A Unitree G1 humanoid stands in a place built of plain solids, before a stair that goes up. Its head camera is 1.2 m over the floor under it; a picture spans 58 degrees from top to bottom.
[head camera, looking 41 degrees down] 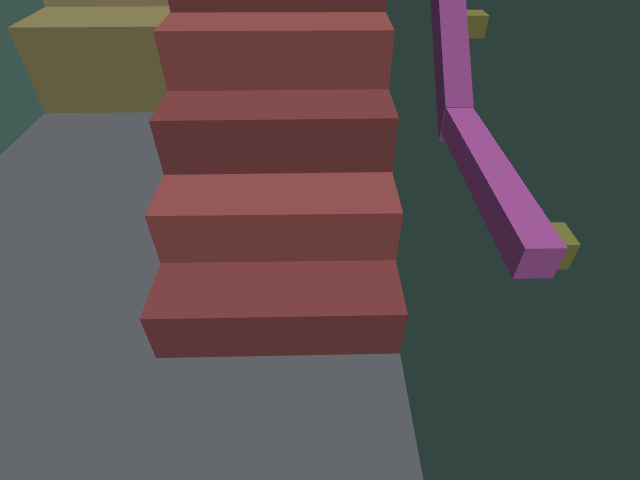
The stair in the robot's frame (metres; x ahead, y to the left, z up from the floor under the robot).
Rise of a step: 0.20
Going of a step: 0.23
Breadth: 0.79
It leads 1 degrees to the left of straight ahead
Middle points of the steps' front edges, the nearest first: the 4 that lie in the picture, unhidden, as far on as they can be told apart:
0.81 0.13 0.20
1.04 0.14 0.39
1.28 0.14 0.59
1.51 0.15 0.79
